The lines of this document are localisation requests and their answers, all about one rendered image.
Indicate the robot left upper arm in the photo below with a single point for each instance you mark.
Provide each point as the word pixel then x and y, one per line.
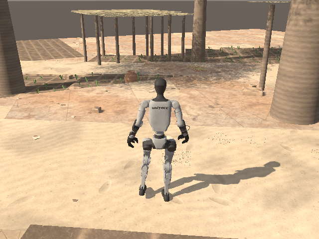
pixel 141 112

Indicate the robot right hand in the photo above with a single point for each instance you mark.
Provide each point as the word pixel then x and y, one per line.
pixel 186 138

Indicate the robot head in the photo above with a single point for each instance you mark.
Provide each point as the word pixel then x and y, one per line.
pixel 160 86

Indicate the robot right forearm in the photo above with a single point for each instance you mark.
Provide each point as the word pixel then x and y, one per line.
pixel 183 129

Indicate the robot left foot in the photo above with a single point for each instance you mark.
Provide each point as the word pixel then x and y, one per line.
pixel 142 191

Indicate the robot left hand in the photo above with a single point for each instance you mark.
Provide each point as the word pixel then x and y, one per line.
pixel 129 140

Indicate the robot right upper arm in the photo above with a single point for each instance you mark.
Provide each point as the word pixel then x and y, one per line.
pixel 178 112

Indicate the robot left forearm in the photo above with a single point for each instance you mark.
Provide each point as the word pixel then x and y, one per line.
pixel 133 130

